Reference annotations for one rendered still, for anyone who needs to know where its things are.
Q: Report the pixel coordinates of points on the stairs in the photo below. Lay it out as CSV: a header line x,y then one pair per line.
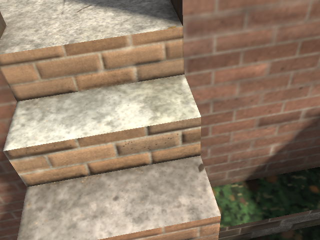
x,y
106,136

